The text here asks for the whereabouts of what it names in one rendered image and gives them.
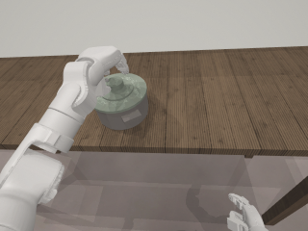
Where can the robot right hand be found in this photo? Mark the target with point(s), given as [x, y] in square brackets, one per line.
[249, 217]

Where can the table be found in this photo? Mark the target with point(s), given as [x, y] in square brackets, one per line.
[240, 101]

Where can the lid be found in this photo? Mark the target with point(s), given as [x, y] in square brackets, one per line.
[131, 95]

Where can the robot left upper arm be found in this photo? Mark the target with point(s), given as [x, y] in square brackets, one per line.
[34, 179]

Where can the left robot forearm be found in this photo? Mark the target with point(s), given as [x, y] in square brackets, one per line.
[75, 99]

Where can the robot left hand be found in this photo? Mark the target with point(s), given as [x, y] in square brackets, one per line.
[109, 56]

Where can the pot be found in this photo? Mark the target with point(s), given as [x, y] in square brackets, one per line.
[127, 119]

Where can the knob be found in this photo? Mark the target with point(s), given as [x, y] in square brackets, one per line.
[115, 83]

